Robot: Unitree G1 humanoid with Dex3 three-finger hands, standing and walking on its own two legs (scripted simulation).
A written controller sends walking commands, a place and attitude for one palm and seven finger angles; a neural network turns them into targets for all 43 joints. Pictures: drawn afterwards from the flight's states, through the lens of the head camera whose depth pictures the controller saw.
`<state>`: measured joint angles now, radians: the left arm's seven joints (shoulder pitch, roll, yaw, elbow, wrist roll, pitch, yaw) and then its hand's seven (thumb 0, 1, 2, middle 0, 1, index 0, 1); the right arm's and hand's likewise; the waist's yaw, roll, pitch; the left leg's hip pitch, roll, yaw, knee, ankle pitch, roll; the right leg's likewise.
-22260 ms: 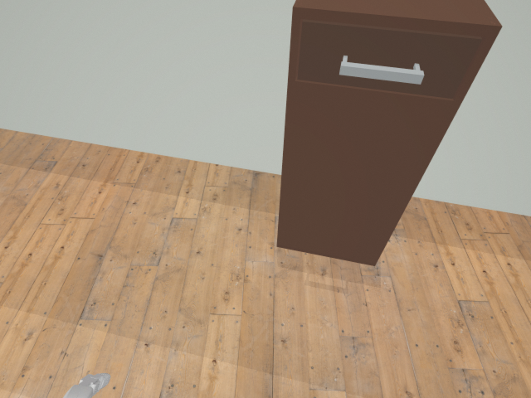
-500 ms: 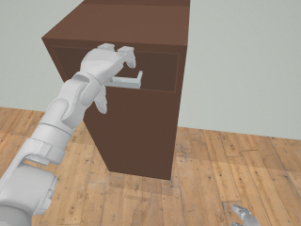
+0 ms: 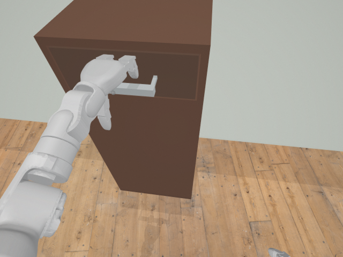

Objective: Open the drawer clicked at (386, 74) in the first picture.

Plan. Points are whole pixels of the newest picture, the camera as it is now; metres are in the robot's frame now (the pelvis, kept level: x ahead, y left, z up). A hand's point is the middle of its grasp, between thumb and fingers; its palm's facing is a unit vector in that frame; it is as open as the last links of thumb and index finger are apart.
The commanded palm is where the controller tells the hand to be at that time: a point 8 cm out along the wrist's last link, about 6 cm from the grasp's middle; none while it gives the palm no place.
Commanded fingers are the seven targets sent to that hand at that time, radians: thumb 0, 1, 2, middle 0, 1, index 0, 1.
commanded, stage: lower the fingers behind the handle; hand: left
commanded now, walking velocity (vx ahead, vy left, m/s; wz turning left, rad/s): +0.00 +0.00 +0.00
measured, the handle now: (122, 82) +0.51 +0.16 +0.12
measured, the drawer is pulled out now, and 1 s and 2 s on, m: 0.00 0.00 0.01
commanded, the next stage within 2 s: close the thumb around the handle in 1.10 s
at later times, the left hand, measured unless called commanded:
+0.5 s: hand (111, 100) +0.45 +0.18 +0.12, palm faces -0.02 -0.01 -1.00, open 14.0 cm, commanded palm +0.42 +0.18 +0.17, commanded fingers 0.00 -0.50 0.30 -0.30 -1.20 -0.30 -1.20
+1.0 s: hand (112, 103) +0.45 +0.18 +0.11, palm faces +0.01 -0.01 -1.00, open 14.1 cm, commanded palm +0.42 +0.18 +0.16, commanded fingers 0.00 -0.50 0.30 -0.30 -1.20 -0.30 -1.20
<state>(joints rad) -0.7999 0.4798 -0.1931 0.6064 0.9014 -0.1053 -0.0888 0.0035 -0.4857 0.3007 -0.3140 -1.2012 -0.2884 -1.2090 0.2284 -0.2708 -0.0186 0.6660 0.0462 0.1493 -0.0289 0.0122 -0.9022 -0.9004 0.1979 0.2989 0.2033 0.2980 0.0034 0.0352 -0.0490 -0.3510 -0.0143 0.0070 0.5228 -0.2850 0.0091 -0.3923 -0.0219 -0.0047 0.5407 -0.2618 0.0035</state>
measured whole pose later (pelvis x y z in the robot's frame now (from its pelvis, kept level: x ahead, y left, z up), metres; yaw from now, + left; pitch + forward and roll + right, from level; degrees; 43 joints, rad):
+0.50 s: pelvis +0.01 -0.01 +0.00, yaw -1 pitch +8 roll +1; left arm -0.68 0.49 -0.15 0.60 0.97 -0.04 -0.01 0.00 -0.48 0.30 -0.29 -1.19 -0.29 -1.18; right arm 0.22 -0.26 -0.03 0.64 0.04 0.17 -0.03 0.01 -0.90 -0.90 0.20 0.30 0.20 0.30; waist -0.01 0.05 -0.07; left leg -0.36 0.00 0.02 0.53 -0.30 0.00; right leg -0.41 0.00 0.01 0.56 -0.28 -0.01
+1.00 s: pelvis +0.01 -0.01 +0.00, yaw -1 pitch +8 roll +0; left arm -0.65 0.47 -0.15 0.57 0.98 0.00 0.02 0.00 -0.48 0.30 -0.25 -1.17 -0.26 -1.19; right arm 0.23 -0.25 -0.03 0.64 0.04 0.18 -0.02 0.01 -0.90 -0.90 0.20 0.30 0.20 0.30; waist -0.01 0.05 -0.09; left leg -0.39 0.00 0.02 0.57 -0.33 0.00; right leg -0.44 0.00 0.01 0.59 -0.30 -0.01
